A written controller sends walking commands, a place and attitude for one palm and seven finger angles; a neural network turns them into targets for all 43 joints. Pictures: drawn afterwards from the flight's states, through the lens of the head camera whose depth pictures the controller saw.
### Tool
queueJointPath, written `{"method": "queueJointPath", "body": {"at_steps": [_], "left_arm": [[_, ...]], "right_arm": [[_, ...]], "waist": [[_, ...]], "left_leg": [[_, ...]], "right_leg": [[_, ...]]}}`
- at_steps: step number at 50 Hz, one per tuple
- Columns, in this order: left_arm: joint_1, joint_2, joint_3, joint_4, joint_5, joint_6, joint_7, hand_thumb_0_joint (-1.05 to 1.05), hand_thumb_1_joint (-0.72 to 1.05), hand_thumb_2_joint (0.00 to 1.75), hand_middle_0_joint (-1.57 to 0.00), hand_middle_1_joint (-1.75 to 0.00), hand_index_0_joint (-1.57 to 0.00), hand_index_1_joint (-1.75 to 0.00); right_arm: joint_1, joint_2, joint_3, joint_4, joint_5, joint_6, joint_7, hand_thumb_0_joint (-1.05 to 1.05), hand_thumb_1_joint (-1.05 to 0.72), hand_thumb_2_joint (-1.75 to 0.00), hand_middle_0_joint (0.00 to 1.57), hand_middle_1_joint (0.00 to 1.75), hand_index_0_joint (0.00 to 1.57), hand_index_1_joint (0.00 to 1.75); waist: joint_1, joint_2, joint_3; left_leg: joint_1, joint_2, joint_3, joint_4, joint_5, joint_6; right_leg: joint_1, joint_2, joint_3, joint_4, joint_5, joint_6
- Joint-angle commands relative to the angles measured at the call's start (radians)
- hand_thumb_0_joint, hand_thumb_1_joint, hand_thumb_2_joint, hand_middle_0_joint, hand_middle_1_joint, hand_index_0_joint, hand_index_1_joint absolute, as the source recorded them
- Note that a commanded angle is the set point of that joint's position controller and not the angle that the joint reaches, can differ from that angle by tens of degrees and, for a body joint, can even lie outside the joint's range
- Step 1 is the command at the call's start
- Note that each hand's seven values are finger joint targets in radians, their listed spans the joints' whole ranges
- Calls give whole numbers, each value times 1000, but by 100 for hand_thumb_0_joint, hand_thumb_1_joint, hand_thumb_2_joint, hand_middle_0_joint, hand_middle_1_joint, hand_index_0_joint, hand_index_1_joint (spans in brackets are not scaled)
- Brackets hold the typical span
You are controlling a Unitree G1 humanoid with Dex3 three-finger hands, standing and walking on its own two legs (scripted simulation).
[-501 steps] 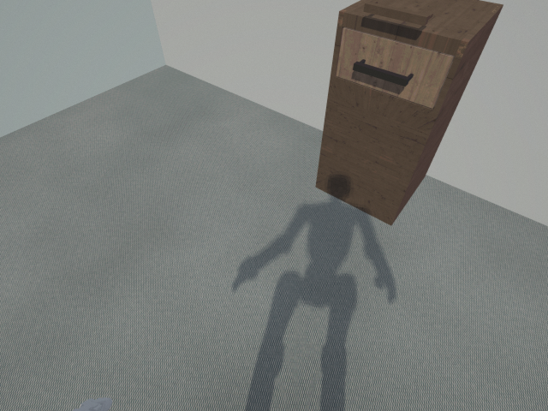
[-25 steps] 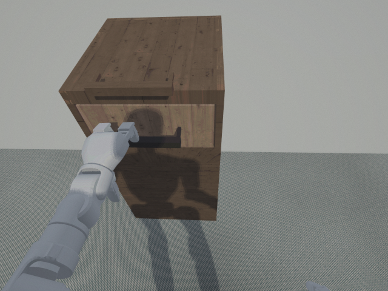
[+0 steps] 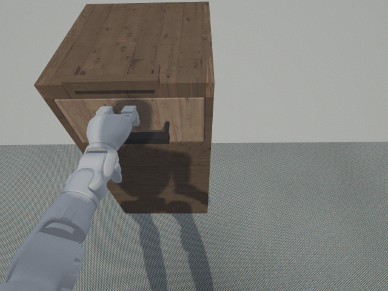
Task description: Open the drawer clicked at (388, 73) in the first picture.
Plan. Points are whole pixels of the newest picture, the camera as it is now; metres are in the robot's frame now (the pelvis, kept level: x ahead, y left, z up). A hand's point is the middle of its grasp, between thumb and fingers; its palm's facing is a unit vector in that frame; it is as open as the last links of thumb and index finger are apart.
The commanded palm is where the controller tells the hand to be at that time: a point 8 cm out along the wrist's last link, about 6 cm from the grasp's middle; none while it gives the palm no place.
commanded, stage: move the hooked fingers above the handle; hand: left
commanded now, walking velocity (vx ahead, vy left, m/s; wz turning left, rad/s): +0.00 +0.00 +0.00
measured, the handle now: (134, 131) +0.52 +0.18 -0.03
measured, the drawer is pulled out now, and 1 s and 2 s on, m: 0.00 0.00 0.00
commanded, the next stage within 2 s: lower the fingers behind the handle in 1.24 s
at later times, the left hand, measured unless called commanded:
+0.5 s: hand (129, 132) +0.48 +0.17 +0.02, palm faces -0.03 -0.04 -1.00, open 13.8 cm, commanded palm +0.45 +0.18 +0.08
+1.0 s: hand (127, 134) +0.46 +0.17 +0.03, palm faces -0.03 -0.02 -1.00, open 13.8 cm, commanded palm +0.44 +0.17 +0.08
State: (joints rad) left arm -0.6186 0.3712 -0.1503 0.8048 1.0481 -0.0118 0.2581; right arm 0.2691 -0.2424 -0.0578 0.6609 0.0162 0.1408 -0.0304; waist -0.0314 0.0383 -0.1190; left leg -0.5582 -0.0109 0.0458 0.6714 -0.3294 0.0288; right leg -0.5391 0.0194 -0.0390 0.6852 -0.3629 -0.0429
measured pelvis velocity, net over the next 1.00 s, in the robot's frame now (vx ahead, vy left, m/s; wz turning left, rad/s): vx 0.00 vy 0.01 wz -0.02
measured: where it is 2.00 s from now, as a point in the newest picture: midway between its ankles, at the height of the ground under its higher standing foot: outside the picture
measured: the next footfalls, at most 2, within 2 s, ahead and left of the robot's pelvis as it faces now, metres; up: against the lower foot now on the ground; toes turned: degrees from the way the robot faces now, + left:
none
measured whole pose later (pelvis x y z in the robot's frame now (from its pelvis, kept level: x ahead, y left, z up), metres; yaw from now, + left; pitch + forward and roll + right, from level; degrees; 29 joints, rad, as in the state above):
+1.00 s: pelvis +0.00 +0.01 -0.01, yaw -1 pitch +15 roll +0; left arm -0.79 0.32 -0.15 1.04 1.06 0.11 0.33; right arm 0.31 -0.23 -0.05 0.67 0.01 0.13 -0.01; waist -0.09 0.05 -0.15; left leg -0.64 -0.01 0.07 0.72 -0.34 0.05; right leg -0.62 0.02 -0.02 0.71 -0.36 -0.02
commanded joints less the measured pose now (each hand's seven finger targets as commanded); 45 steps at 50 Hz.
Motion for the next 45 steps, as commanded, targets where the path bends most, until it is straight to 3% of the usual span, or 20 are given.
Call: {"method": "queueJointPath", "body": {"at_steps": [1, 4, 7, 10, 15, 18, 21, 22, 26, 28, 29, 34, 35, 36, 38, 40, 41, 44, 45], "left_arm": [[-452, 175, 82, -158, 9, 9, 78, 0, -50, 30, -30, -120, -30, -120], [-494, 190, 96, -82, 10, 35, 91, 0, -50, 30, -30, -120, -30, -120], [-549, 175, 74, -69, 19, 46, 101, 0, -50, 30, -30, -120, -30, -120], [-559, 181, 88, -34, 15, 47, 106, 0, -50, 30, -30, -120, -30, -120], [-626, 190, 86, 29, 26, 60, 123, 0, -50, 30, -30, -120, -30, -120], [-616, 230, 115, 68, 30, 72, 128, 0, -50, 30, -30, -120, -30, -120], [-609, 231, 126, 38, 35, 62, 127, 0, -50, 30, -30, -120, -30, -120], [-582, 205, 112, 45, 29, 63, 125, 0, -50, 30, -30, -120, -30, -120], [-531, 212, 128, 32, 24, 55, 122, 0, -50, 30, -30, -120, -30, -120], [-539, 158, 81, 6, 27, 54, 122, 0, -50, 30, -30, -120, -30, -120], [-561, 158, 83, 7, 25, 52, 124, 0, -50, 30, -30, -120, -30, -120], [-654, 108, 39, -49, 26, 46, 144, 0, -50, 30, -30, -120, -30, -120], [-661, 129, 59, -64, 30, 45, 151, 0, -50, 30, -30, -120, -30, -120], [-662, 99, 31, -44, 33, 54, 155, 0, -50, 30, -30, -120, -30, -120], [-668, 103, 41, -19, 35, 73, 167, 0, -50, 30, -30, -120, -30, -120], [-650, 163, 92, 14, 36, 96, 173, 0, -50, 30, -30, -120, -30, -120], [-608, 169, 98, 62, 37, 117, 170, 0, -50, 30, -30, -120, -30, -120], [-607, 175, 93, 81, 33, 142, 150, 0, -50, 30, -30, -120, -30, -120], [-588, 139, 61, 82, 30, 144, 135, 0, -50, 30, -30, -120, -30, -120]], "right_arm": [[72, -129, -51, -84, -5, -19, -1, 0, -90, -90, 20, 30, 20, 30], [91, -138, -51, -69, -5, -16, 2, 0, -90, -90, 20, 30, 20, 30], [106, -138, -52, -65, -5, -17, 3, 0, -90, -90, 20, 30, 20, 30], [131, -142, -57, -58, -8, -20, 4, 0, -90, -90, 20, 30, 20, 30], [158, -149, -54, -43, -9, -27, 3, 0, -90, -90, 20, 30, 20, 30], [172, -152, -51, -43, -10, -30, 2, 0, -90, -90, 20, 30, 20, 30], [182, -150, -57, -49, -15, -32, 5, 0, -90, -90, 20, 30, 20, 30], [180, -149, -59, -52, -16, -32, 7, 0, -90, -90, 20, 30, 20, 30], [180, -152, -61, -54, -14, -29, 11, 0, -90, -90, 20, 30, 20, 30], [170, -148, -63, -54, -13, -29, 13, 0, -90, -90, 20, 30, 20, 30], [172, -149, -62, -50, -11, -29, 14, 0, -90, -90, 20, 30, 20, 30], [166, -145, -67, -35, -16, -37, 17, 0, -90, -90, 20, 30, 20, 30], [171, -148, -69, -33, -17, -37, 17, 0, -90, -90, 20, 30, 20, 30], [162, -143, -67, -32, -16, -36, 19, 0, -90, -90, 20, 30, 20, 30], [158, -144, -64, -27, -18, -35, 24, 0, -90, -90, 20, 30, 20, 30], [151, -149, -57, -32, -18, -29, 21, 0, -90, -90, 20, 30, 20, 30], [142, -146, -51, -39, -15, -25, 19, 0, -90, -90, 20, 30, 20, 30], [129, -149, -44, -53, -11, -21, 12, 0, -90, -90, 20, 30, 20, 30], [127, -147, -44, -63, -8, -20, 10, 0, -90, -90, 20, 30, 20, 30]], "waist": [[-24, -15, -390], [-43, -77, -362], [-57, -28, -365], [-59, -36, -399], [-85, -35, -379], [-73, -25, -396], [-60, 4, -459], [-58, 10, -459], [-48, -22, -429], [-60, -14, -410], [-67, -22, -384], [-90, 8, -393], [-82, 24, -422], [-86, 39, -404], [-83, 37, -390], [-70, 2, -413], [-63, -19, -384], [-63, -60, -383], [-63, -52, -383]], "left_leg": [[208, -27, -14, -6, 399, 23], [161, -25, -16, -3, 381, 26], [169, -22, -16, -1, 360, 25], [176, -19, -19, 8, 376, 27], [137, -15, -19, 15, 340, 26], [118, -16, -16, 14, 335, 26], [156, -11, -17, 24, 400, 23], [163, -10, -14, 24, 405, 22], [158, -4, -16, 15, 417, 23], [176, -1, -20, 11, 411, 22], [175, 2, -28, 7, 403, 21], [251, 11, -51, 9, 407, 17], [273, 14, -57, 11, 417, 14], [274, 12, -60, 14, 409, 11], [266, 11, -58, 12, 397, 9], [234, 4, -47, 8, 390, 14], [194, -3, -36, 6, 369, 16], [158, -6, -28, -5, 347, 20], [161, -7, -22, -5, 351, 20]], "right_leg": [[137, 17, 43, -52, 438, 1], [136, 20, 41, -53, 435, 5], [101, 21, 41, -53, 402, 3], [100, 26, 40, -48, 404, 4], [59, 29, 39, -43, 368, 6], [74, 30, 41, -37, 367, 4], [90, 33, 39, -25, 410, 1], [89, 34, 38, -28, 411, 3], [95, 37, 33, -34, 411, 2], [69, 37, 31, -43, 389, 2], [50, 38, 24, -45, 364, 0], [-19, 41, 16, -44, 308, -3], [-25, 41, 14, -37, 304, -3], [-48, 43, 11, -34, 289, -5], [-53, 44, 7, -34, 278, -7], [-2, 41, 14, -32, 304, -4], [18, 41, 17, -38, 313, -4], [67, 35, 22, -44, 330, -1], [70, 32, 25, -44, 344, 1]]}}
